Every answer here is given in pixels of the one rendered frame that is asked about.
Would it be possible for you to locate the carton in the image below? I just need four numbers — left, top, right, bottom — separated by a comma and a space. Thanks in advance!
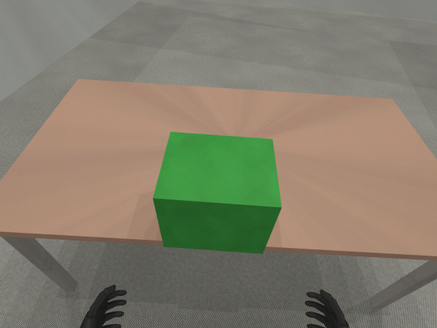
153, 132, 282, 254

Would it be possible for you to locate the robot left hand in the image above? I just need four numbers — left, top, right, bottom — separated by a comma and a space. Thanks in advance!
80, 285, 127, 328

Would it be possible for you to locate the robot right hand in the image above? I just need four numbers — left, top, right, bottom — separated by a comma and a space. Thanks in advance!
305, 290, 349, 328

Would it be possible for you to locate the table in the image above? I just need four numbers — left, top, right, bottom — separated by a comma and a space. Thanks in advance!
0, 79, 437, 309

